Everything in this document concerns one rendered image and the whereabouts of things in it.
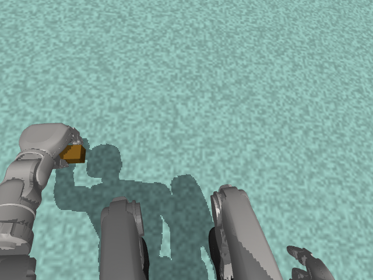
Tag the left robot arm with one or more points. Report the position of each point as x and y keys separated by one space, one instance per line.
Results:
x=20 y=196

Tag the left robot hand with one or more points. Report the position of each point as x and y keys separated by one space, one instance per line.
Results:
x=51 y=138

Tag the small box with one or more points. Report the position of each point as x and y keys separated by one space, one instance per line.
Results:
x=73 y=154

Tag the right robot hand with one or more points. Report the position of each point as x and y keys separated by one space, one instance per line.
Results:
x=316 y=269

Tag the right robot foot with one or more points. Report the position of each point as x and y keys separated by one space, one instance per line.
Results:
x=215 y=254

